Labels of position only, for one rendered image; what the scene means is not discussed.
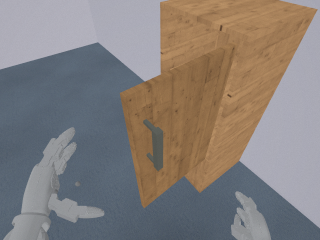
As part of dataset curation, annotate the handle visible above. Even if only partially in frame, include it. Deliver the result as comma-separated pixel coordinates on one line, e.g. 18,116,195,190
143,119,164,171

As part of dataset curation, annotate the left robot hand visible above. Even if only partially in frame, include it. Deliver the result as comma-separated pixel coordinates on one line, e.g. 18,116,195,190
21,127,105,223

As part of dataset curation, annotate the cupboard door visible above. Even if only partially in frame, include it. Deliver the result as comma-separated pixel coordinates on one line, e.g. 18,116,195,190
120,42,238,208

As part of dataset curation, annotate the robot left forearm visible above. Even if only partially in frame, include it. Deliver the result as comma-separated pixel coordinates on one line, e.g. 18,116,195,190
3,212,51,240

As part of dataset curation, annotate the right robot hand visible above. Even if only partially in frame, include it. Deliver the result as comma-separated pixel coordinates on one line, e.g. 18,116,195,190
231,191,271,240

